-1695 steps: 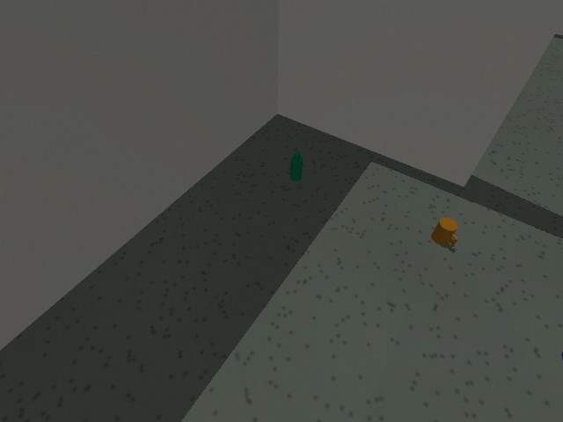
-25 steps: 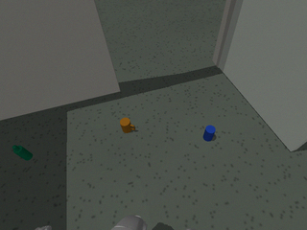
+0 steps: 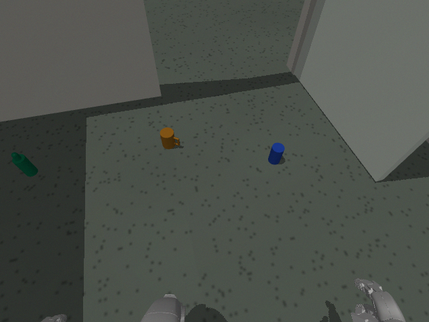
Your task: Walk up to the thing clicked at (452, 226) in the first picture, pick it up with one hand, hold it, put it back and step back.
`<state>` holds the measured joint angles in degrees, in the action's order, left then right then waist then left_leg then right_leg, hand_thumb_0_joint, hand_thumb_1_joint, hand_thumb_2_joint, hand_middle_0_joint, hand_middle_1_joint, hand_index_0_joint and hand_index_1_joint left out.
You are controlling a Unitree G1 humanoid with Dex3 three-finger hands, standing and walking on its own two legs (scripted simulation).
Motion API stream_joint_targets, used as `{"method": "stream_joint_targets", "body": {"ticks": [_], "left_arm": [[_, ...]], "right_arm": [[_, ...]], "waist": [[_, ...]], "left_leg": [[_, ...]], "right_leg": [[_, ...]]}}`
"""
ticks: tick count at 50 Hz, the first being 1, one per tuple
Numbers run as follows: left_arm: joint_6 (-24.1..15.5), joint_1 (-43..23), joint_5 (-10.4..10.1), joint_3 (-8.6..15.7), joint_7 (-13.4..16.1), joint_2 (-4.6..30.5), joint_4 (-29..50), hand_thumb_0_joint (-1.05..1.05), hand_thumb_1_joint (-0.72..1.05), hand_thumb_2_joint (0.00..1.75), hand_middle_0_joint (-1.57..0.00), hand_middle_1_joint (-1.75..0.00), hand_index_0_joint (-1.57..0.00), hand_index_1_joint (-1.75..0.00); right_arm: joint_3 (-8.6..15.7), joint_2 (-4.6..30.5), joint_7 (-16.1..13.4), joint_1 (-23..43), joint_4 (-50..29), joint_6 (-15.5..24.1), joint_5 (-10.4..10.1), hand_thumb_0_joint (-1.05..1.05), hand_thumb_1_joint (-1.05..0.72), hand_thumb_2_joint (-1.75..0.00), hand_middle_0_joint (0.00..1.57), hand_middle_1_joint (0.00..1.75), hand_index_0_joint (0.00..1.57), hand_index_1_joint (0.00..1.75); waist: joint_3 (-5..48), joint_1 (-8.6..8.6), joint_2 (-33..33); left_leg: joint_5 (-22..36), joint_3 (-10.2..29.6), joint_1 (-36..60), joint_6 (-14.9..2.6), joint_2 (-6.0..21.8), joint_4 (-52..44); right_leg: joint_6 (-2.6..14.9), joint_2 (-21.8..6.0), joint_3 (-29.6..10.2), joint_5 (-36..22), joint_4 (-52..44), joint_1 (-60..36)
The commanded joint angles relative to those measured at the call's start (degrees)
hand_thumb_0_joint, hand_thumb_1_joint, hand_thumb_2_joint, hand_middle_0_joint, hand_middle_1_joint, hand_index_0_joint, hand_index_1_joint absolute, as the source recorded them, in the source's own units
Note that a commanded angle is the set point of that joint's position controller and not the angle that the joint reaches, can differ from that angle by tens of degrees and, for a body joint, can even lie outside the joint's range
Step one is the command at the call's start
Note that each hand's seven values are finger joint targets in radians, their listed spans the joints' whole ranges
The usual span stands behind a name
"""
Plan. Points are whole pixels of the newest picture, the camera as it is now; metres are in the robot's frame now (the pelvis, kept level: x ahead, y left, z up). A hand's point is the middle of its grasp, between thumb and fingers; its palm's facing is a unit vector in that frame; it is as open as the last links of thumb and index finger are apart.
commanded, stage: step back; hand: left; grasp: from above
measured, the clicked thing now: (170, 139) +1.03 +0.29 -0.70
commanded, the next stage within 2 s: stand in 1.00 s
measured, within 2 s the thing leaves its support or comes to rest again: neither
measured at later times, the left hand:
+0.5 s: hand out of the picture +0.03 +0.29 -0.12, palm faces +0.03 -0.92 -0.40, open 7.4 cm
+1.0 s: hand out of the picture +0.07 +0.29 -0.14, palm faces +0.11 -0.92 -0.37, open 7.4 cm
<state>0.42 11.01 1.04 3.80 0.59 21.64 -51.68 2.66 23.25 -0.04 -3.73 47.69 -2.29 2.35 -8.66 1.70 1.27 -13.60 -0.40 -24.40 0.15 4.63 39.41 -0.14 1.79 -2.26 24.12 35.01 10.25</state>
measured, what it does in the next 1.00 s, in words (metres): steps on the spot: left foot, then right foot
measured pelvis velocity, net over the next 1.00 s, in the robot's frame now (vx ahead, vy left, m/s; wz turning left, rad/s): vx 0.01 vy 0.01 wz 0.08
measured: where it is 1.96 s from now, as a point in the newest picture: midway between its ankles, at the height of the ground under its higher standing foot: outside the picture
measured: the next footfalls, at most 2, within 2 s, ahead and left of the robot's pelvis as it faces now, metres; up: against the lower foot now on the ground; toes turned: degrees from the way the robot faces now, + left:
left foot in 0.26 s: +0.00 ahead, +0.15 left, +0.00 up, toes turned +0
right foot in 0.56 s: +0.06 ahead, -0.12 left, +0.00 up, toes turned +1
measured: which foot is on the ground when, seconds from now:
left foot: down 0.00-0.02, up 0.04-0.24, down 0.26-0.60, up 0.62-0.86, down 0.88-1.00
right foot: down 0.00-0.32, up 0.34-0.54, down 0.56-1.00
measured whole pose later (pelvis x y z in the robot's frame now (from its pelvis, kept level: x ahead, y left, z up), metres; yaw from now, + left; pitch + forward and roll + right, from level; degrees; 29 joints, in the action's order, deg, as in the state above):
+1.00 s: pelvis +0.01 +0.01 +0.01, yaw +4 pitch -2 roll +1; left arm -0.7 7.5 0.0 2.6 -0.1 21.6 -58.4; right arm 2.1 20.3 0.5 -10.2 59.8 0.0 1.8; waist -4.6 1.3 -0.8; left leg -17.0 0.7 -15.0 0.8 0.3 34.0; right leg -0.5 -3.4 1.9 19.6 35.8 14.2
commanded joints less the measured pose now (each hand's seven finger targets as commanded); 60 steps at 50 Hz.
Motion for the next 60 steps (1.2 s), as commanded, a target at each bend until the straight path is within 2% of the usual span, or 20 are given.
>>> {"method": "stream_joint_targets", "body": {"ticks": [1, 2, 5, 10, 13, 15, 16, 17, 20, 24, 28, 30, 31, 32, 35, 40, 44, 47, 52, 60], "left_arm": [[-3.22, 0.83, 1.89, 4.84, 1.19, 18.22, 3.21, 0.00, 0.90, 0.90, -0.20, -0.30, -0.20, -0.30], [-3.03, -2.63, 2.08, 5.13, 1.42, 21.82, 4.43, 0.00, 0.90, 0.90, -0.20, -0.30, -0.20, -0.30], [-3.58, -6.27, 1.33, 3.26, 1.37, 14.60, 3.84, 0.00, 0.90, 0.90, -0.20, -0.30, -0.20, -0.30], [-3.55, 2.24, 1.56, 3.92, 0.67, 15.81, 1.26, 0.00, 0.90, 0.90, -0.20, -0.30, -0.20, -0.30], [-2.34, -0.77, 0.95, 3.16, 0.09, 14.95, 2.28, 0.00, 0.90, 0.90, -0.20, -0.30, -0.20, -0.30], [-2.36, 1.05, 0.21, 1.42, -0.03, 8.74, 3.08, 0.00, 0.90, 0.90, -0.20, -0.30, -0.20, -0.30], [-2.21, -2.09, 0.01, 2.04, 0.35, 10.46, 2.94, 0.00, 0.90, 0.90, -0.20, -0.30, -0.20, -0.30], [-2.37, -4.36, 0.66, 2.85, 0.52, 13.98, 2.87, 0.00, 0.90, 0.90, -0.20, -0.30, -0.20, -0.30], [-2.76, -0.88, 0.16, 2.69, -0.81, 12.37, 1.54, 0.00, 0.90, 0.90, -0.20, -0.30, -0.20, -0.30], [-2.86, 0.21, -0.07, 2.94, -1.39, 10.96, -0.13, 0.00, 0.90, 0.90, -0.20, -0.30, -0.20, -0.30], [-3.57, 5.86, 0.55, 3.54, -0.10, 11.27, -3.39, 0.00, 0.90, 0.90, -0.20, -0.30, -0.20, -0.30], [-4.19, 4.39, 1.71, 5.07, 0.61, 18.80, -1.63, 0.00, 0.90, 0.90, -0.20, -0.30, -0.20, -0.30], [-3.99, -1.71, 1.66, 5.10, 0.41, 19.97, -0.01, 0.00, 0.90, 0.90, -0.20, -0.30, -0.20, -0.30], [-4.02, -3.91, 1.40, 4.73, 0.30, 18.53, 0.81, 0.00, 0.90, 0.90, -0.20, -0.30, -0.20, -0.30], [-4.70, -3.67, 0.50, 3.58, 0.41, 14.66, -0.15, 0.00, 0.90, 0.90, -0.20, -0.30, -0.20, -0.30], [-4.36, -5.42, 0.62, 3.36, 0.24, 15.12, -0.09, 0.00, 0.90, 0.90, -0.20, -0.30, -0.20, -0.30], [-3.21, -6.57, -0.21, 1.99, 0.11, 12.60, -0.27, 0.00, 0.90, 0.90, -0.20, -0.30, -0.20, -0.30], [-2.17, -5.82, -1.80, 1.42, 0.20, 10.46, -1.75, 0.00, 0.90, 0.90, -0.20, -0.30, -0.20, -0.30], [-2.59, -4.55, -1.06, 0.14, -0.25, 10.73, -5.79, 0.00, 0.90, 0.90, -0.20, -0.30, -0.20, -0.30], [-2.67, -7.59, -1.17, -1.09, -0.19, 10.84, -8.58, 0.00, 0.90, 0.90, -0.20, -0.30, -0.20, -0.30]], "right_arm": [[1.93, 7.30, -0.54, -3.31, -3.44, 0.24, -0.87, 0.00, -0.90, -0.90, 0.20, 0.30, 0.20, 0.30], [3.22, 10.25, -0.97, -0.60, -2.68, 0.23, -0.68, 0.00, -0.90, -0.90, 0.20, 0.30, 0.20, 0.30], [3.23, 10.27, 0.11, -1.00, 0.03, 0.98, -1.64, 0.00, -0.90, -0.90, 0.20, 0.30, 0.20, 0.30], [2.27, 8.04, 0.64, -0.01, 0.06, 2.68, -0.70, 0.00, -0.90, -0.90, 0.20, 0.30, 0.20, 0.30], [3.36, 7.88, 0.57, -6.13, 3.24, 3.96, -0.52, 0.00, -0.90, -0.90, 0.20, 0.30, 0.20, 0.30], [5.42, 13.29, 0.03, -10.63, 4.72, 5.05, 0.12, 0.00, -0.90, -0.90, 0.20, 0.30, 0.20, 0.30], [6.11, 17.55, 0.20, -10.44, 4.18, 4.94, -0.16, 0.00, -0.90, -0.90, 0.20, 0.30, 0.20, 0.30], [6.68, 18.84, 0.44, -10.17, 4.40, 4.75, -0.55, 0.00, -0.90, -0.90, 0.20, 0.30, 0.20, 0.30], [4.66, 12.70, 0.55, -6.13, 3.10, 4.89, -0.05, 0.00, -0.90, -0.90, 0.20, 0.30, 0.20, 0.30], [4.55, 12.93, 0.83, -5.87, 3.12, 4.53, -0.15, 0.00, -0.90, -0.90, 0.20, 0.30, 0.20, 0.30], [2.02, 7.19, 0.57, -2.84, 1.93, 2.77, -1.17, 0.00, -0.90, -0.90, 0.20, 0.30, 0.20, 0.30], [1.08, 4.28, -0.44, -5.80, 1.73, 2.44, -1.28, 0.00, -0.90, -0.90, 0.20, 0.30, 0.20, 0.30], [2.63, 9.05, -0.83, -7.88, 3.76, 2.22, -1.05, 0.00, -0.90, -0.90, 0.20, 0.30, 0.20, 0.30], [3.05, 10.61, -0.75, -9.40, 4.78, 2.40, -1.19, 0.00, -0.90, -0.90, 0.20, 0.30, 0.20, 0.30], [2.27, 8.75, -0.38, -10.60, 6.77, 2.66, -1.33, 0.00, -0.90, -0.90, 0.20, 0.30, 0.20, 0.30], [1.96, 7.95, 0.08, -10.16, 7.27, 2.86, -0.87, 0.00, -0.90, -0.90, 0.20, 0.30, 0.20, 0.30], [2.59, 7.76, -0.35, -11.55, 9.20, 3.66, -0.53, 0.00, -0.90, -0.90, 0.20, 0.30, 0.20, 0.30], [3.07, 14.11, -0.63, -3.95, 7.28, 4.14, -0.84, 0.00, -0.90, -0.90, 0.20, 0.30, 0.20, 0.30], [1.16, 10.27, -0.43, -2.72, 8.92, 5.15, -1.82, 0.00, -0.90, -0.90, 0.20, 0.30, 0.20, 0.30], [0.43, 8.83, -0.68, 0.42, 11.17, 4.95, -2.37, 0.00, -0.90, -0.90, 0.20, 0.30, 0.20, 0.30]], "waist": [[10.86, -1.25, -6.81], [7.76, 0.83, -11.81], [2.65, -2.26, -6.33], [5.11, 1.63, -12.22], [7.62, -1.81, -11.19], [12.96, -2.75, 4.02], [10.43, -3.56, 7.71], [6.61, -4.38, 6.11], [3.25, -1.37, 5.42], [3.66, -2.08, 10.12], [7.25, 2.66, 3.48], [7.38, 2.53, -9.08], [4.68, 0.73, -6.47], [2.86, -0.41, -5.94], [4.60, -1.04, -6.98], [6.90, -1.07, -10.75], [9.79, -2.77, -6.85], [10.39, -0.06, 5.21], [11.38, -0.60, 3.36], [13.12, -1.46, 0.49]], "left_leg": [[-16.97, 6.05, -6.95, -0.75, -4.44, 7.99], [-18.32, 10.10, 1.47, -0.10, -1.98, 13.11], [-10.29, 7.30, 1.69, -0.14, -5.15, 13.01], [-14.28, 2.51, 1.18, 0.32, -5.53, -1.00], [-6.58, -0.79, 12.96, -0.63, -6.99, -17.81], [-3.01, 21.77, 29.03, -6.33, 6.27, -22.47], [-11.79, 32.47, 25.21, -13.22, 14.45, -23.73], [-18.43, 34.54, 16.57, -17.01, 17.10, -25.54], [-13.67, 19.90, 15.76, -11.47, 8.21, -23.72], [-13.41, 15.40, 7.51, -10.02, 5.82, -23.42], [-14.73, 7.21, -4.94, -4.74, -0.12, -7.90], [-19.97, 7.62, -8.82, -0.85, -8.03, 10.99], [-19.76, 9.06, -3.24, -0.40, -4.64, 14.61], [-18.18, 8.86, -1.57, -0.26, -3.00, 14.99], [-12.64, 9.09, -1.08, -0.48, -3.69, 11.86], [-11.02, 1.95, 6.23, 0.18, -3.22, 0.15], [3.79, 0.98, 15.71, -0.87, -4.18, -14.91], [8.12, 17.62, 8.49, -10.05, 9.34, -17.44], [14.30, 10.17, 11.90, -2.99, 4.21, -17.85], [23.80, 5.98, 20.19, -1.76, 3.12, -18.05]], "right_leg": [[9.96, -19.86, -25.84, -4.54, -16.57, -2.65], [15.47, -25.60, -32.07, -0.01, -18.55, 12.41], [10.01, -14.54, -12.48, -13.63, -13.58, 9.73], [9.00, -13.76, -12.47, -11.71, -12.13, -0.44], [7.67, -12.88, -8.81, -12.92, -5.89, 2.11], [2.49, -3.88, -0.59, -10.63, 13.15, 16.23], [1.68, -1.83, 3.23, 8.07, 17.23, 22.67], [2.01, -4.69, -0.68, 10.25, 19.73, 20.01], [2.32, -5.49, -0.34, 4.98, 13.99, 19.37], [1.05, -2.92, 4.60, -1.24, 5.85, 8.90], [1.55, -1.65, 3.79, -8.49, -9.86, -11.43], [9.11, -23.23, -27.97, 14.97, -24.15, -4.13], [13.77, -26.80, -31.04, 20.18, -24.65, 5.30], [15.01, -25.62, -28.42, 15.64, -22.92, 7.18], [9.40, -17.27, -13.34, -1.81, -19.05, 3.00], [9.84, -17.20, -6.76, -16.25, -14.22, 4.57], [5.38, -13.70, -1.98, -23.55, -3.96, 5.74], [0.95, -3.49, 4.25, -2.53, 1.87, 2.55], [1.61, -7.94, -0.47, -19.21, -7.85, -4.05], [1.22, -9.01, -0.56, -29.29, -13.24, -5.77]]}}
